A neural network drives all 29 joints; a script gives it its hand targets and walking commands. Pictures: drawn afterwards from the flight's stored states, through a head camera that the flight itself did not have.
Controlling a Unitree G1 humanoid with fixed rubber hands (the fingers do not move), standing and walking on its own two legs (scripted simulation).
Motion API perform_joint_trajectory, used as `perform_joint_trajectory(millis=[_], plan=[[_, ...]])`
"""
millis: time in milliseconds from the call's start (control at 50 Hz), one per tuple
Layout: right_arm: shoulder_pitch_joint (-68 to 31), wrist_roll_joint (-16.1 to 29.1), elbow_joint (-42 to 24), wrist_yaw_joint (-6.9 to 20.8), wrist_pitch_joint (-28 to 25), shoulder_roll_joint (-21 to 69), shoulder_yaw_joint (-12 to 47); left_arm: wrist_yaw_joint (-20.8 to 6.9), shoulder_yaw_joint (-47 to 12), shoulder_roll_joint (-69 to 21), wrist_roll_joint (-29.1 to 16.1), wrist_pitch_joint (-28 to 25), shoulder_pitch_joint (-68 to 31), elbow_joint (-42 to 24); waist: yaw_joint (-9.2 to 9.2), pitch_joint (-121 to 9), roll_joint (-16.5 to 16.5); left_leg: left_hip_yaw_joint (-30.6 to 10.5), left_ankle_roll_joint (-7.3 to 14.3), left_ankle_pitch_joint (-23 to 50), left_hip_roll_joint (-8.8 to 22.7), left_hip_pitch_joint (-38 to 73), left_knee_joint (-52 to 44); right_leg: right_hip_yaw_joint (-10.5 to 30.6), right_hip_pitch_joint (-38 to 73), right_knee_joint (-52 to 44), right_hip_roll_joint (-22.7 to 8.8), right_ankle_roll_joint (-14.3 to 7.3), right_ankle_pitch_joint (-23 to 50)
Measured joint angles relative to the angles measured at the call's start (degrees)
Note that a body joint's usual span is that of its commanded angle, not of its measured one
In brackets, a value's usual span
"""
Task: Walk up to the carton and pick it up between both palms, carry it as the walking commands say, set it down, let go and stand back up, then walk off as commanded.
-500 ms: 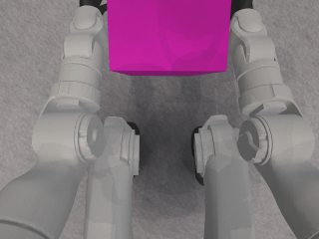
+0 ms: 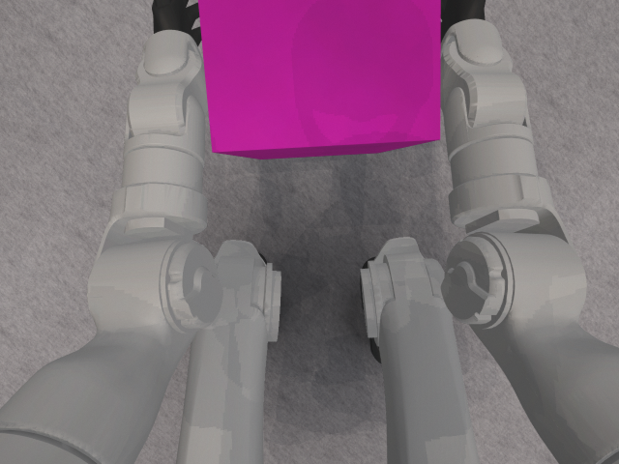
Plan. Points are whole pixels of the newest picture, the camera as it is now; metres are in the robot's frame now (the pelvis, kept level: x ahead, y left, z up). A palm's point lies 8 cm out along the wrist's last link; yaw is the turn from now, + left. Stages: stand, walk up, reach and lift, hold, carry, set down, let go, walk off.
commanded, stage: reach and lift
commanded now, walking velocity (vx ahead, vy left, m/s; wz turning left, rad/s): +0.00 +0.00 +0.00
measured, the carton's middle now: (315, 34) +0.55 +0.00 -0.17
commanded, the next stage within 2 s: none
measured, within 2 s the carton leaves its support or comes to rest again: neither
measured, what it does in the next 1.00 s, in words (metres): rises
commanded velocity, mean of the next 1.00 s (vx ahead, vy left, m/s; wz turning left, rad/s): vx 0.00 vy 0.00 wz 0.00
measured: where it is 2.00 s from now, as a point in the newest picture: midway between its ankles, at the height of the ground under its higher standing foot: (315, 325)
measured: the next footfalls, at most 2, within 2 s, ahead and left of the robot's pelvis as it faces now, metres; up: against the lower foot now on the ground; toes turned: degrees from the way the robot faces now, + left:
none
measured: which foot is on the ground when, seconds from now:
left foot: down 0.00-1.00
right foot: down 0.00-1.00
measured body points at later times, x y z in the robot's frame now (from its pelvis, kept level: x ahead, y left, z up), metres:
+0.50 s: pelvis +0.01 +0.00 +0.05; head +0.32 +0.00 +0.37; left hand +0.53 +0.14 -0.06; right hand +0.54 -0.14 -0.05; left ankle +0.12 +0.13 -0.37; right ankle +0.10 -0.13 -0.37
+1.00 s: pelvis +0.01 +0.00 +0.10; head +0.28 +0.00 +0.46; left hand +0.51 +0.15 +0.02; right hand +0.52 -0.14 +0.02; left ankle +0.12 +0.13 -0.37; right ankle +0.10 -0.13 -0.37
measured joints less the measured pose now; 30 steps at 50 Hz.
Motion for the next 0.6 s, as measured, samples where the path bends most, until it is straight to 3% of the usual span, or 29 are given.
perform_joint_trajectory(millis=[360, 600], plan=[[5.2, -1.1, -5.2, 1.9, 1.6, 1.8, -0.9, -0.6, 0.5, -2.8, 1.0, 1.6, 4.5, -5.0, 0.19, -3.0, 0.0, -0.5, 0.2, -0.3, -0.5, 5.1, -5.9, 0.6, 5.1, -6.3, 0.5, 0.2, 0.0], [7.0, -2.2, -4.4, 2.3, 2.4, 3.0, -2.3, -1.0, 1.5, -3.6, 1.8, 2.4, 6.4, -3.9, 0.17, -5.5, 0.1, -1.2, 0.1, 0.8, -1.0, 10.2, -10.8, 0.8, 10.2, -11.2, 0.5, 0.0, 1.1]])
